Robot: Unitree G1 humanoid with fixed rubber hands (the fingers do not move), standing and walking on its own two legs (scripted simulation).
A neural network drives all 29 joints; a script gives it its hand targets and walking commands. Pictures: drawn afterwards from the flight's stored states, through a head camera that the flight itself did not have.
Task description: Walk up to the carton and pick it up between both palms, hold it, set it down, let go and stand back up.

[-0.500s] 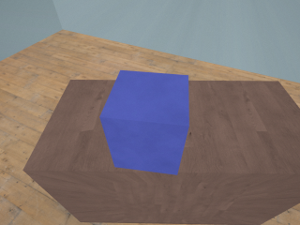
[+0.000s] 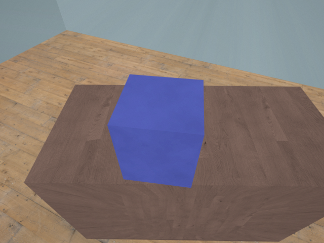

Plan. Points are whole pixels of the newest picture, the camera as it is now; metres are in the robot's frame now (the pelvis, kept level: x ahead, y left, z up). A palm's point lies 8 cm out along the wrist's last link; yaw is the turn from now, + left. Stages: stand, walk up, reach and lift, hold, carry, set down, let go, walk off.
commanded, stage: stand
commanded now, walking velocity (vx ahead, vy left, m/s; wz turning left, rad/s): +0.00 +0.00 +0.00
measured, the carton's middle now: (161, 132) +0.43 +0.02 +0.03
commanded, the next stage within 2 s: none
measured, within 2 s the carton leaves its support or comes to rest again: neither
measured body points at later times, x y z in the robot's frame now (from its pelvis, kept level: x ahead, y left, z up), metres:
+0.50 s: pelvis +0.01 +0.00 +0.00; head +0.02 +0.00 +0.45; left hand -0.01 +0.22 -0.16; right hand -0.01 -0.22 -0.16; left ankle -0.01 +0.12 -0.74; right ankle +0.00 -0.12 -0.74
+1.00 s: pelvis +0.01 +0.00 +0.00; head +0.02 +0.00 +0.45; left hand -0.01 +0.22 -0.16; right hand -0.01 -0.22 -0.16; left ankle -0.01 +0.12 -0.74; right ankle +0.00 -0.12 -0.74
